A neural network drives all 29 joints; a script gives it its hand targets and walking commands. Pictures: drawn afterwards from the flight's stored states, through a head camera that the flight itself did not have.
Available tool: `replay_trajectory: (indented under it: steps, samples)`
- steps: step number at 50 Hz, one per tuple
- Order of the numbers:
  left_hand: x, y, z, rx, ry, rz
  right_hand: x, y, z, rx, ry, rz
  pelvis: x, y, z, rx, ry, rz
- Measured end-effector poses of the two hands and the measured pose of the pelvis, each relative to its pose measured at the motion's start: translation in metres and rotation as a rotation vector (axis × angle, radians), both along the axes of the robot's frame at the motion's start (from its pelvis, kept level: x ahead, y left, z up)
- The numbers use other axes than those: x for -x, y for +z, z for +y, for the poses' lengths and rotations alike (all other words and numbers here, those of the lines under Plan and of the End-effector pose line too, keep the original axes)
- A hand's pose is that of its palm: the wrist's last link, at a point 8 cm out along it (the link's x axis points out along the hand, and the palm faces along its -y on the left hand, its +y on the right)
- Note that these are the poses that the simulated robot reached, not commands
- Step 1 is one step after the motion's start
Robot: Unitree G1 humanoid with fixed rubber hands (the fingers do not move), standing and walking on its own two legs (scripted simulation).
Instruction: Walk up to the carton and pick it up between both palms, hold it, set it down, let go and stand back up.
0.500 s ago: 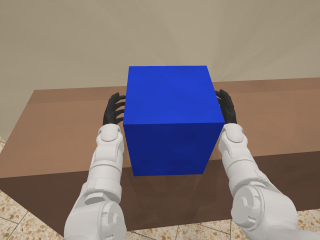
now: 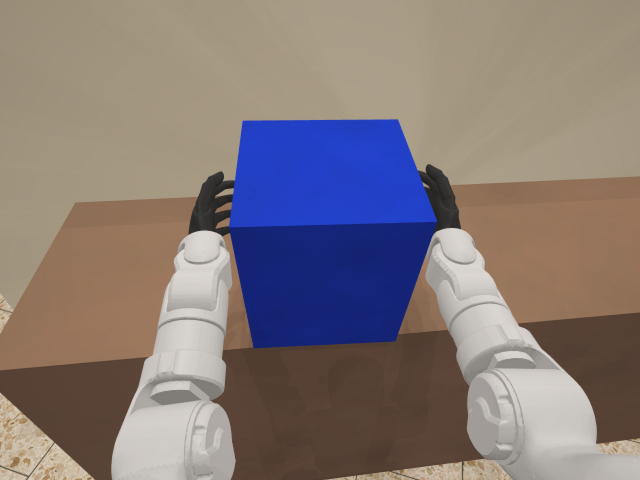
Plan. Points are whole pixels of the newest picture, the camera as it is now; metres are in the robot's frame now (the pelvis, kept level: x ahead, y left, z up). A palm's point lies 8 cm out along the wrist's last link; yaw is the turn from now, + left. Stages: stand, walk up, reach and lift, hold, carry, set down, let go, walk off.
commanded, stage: reach and lift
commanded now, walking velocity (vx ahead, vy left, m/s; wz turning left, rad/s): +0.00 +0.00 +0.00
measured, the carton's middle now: (323, 237) +0.43 +0.00 +0.11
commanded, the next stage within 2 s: hold in 1.88 s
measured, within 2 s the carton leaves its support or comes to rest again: neither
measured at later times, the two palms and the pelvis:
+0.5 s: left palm (197, 219) +0.38 +0.15 +0.19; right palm (450, 221) +0.38 -0.15 +0.19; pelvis -0.02 +0.00 +0.00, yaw +1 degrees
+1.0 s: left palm (182, 211) +0.37 +0.16 +0.21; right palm (454, 199) +0.37 -0.14 +0.22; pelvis -0.02 +0.01 +0.00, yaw +1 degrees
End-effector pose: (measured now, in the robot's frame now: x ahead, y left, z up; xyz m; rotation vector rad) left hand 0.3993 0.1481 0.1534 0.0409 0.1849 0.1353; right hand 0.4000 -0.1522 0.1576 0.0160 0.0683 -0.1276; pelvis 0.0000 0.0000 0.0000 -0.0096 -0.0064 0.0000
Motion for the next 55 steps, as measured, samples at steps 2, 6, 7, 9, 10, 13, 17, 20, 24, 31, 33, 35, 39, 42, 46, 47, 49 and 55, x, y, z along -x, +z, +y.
replay_trajectory:
  steps: [2,6,7,9,10,13,17,20,24,31,33,35,39,42,46,47,49,55]
  samples:
    - [0.002,0.007,0.002,-0.002,-0.001,-0.001,0.002,0.007,0.002,-0.001,0.0,0.0,0.003,0.0,0.001,0.001,0.002,-0.017]
    - [0.008,0.019,0.004,0.0,-0.005,-0.004,0.009,0.019,0.003,-0.002,-0.005,-0.002,0.007,0.0,0.003,0.001,0.008,-0.043]
    - [0.009,0.021,0.004,0.0,-0.006,-0.007,0.011,0.021,0.004,-0.003,-0.006,-0.005,0.009,0.0,0.003,0.001,0.009,-0.049]
    - [0.013,0.025,0.004,0.003,-0.008,-0.006,0.015,0.026,0.004,-0.006,-0.008,-0.005,0.011,0.0,0.004,0.001,0.01,-0.059]
    - [0.014,0.027,0.004,0.003,-0.009,-0.004,0.016,0.028,0.004,-0.005,-0.009,-0.002,0.013,0.0,0.004,0.001,0.011,-0.063]
    - [0.017,0.028,0.005,0.0,-0.014,0.014,0.021,0.03,0.004,-0.006,-0.015,0.018,0.017,0.0,0.004,-0.001,0.012,-0.078]
    - [0.019,0.029,0.004,-0.006,-0.019,0.035,0.025,0.027,0.004,-0.023,-0.022,0.038,0.02,-0.001,0.004,-0.004,0.014,-0.072]
    - [0.019,0.032,0.003,-0.017,-0.017,0.035,0.025,0.025,0.003,-0.032,-0.022,0.039,0.021,-0.001,0.005,-0.004,0.011,-0.066]
    - [0.018,0.036,0.002,-0.029,-0.017,0.034,0.023,0.026,0.002,-0.044,-0.02,0.037,0.02,-0.001,0.004,-0.003,0.01,-0.065]
    - [0.017,0.051,0.003,-0.031,-0.012,-0.001,0.02,0.044,0.003,-0.043,-0.01,0.006,0.014,-0.001,0.002,0.002,0.014,-0.076]
    - [0.018,0.054,0.004,-0.027,-0.017,-0.004,0.02,0.049,0.004,-0.04,-0.006,0.005,0.012,-0.001,0.002,0.003,0.018,-0.087]
    - [0.02,0.056,0.005,-0.027,-0.018,-0.006,0.021,0.053,0.005,-0.038,-0.007,0.005,0.01,-0.001,0.002,0.003,0.02,-0.097]
    - [0.026,0.056,0.009,-0.023,-0.017,-0.004,0.026,0.06,0.009,-0.045,-0.005,0.008,0.01,-0.002,0.003,0.006,0.024,-0.115]
    - [0.031,0.056,0.011,-0.014,-0.013,0.004,0.03,0.062,0.011,-0.055,-0.002,0.017,0.012,-0.002,0.004,0.007,0.025,-0.121]
    - [0.034,0.057,0.012,-0.006,-0.018,0.015,0.033,0.066,0.012,-0.052,-0.007,0.027,0.016,-0.002,0.005,0.006,0.026,-0.112]
    - [0.033,0.057,0.012,-0.004,-0.02,0.022,0.034,0.066,0.012,-0.052,-0.01,0.035,0.017,-0.002,0.006,0.005,0.025,-0.11]
    - [0.031,0.058,0.012,-0.005,-0.024,0.034,0.033,0.067,0.012,-0.057,-0.016,0.047,0.019,-0.002,0.007,0.003,0.024,-0.101]
    - [0.027,0.067,0.008,-0.027,-0.025,0.023,0.029,0.071,0.008,-0.073,-0.016,0.038,0.019,-0.002,0.008,0.005,0.016,-0.07]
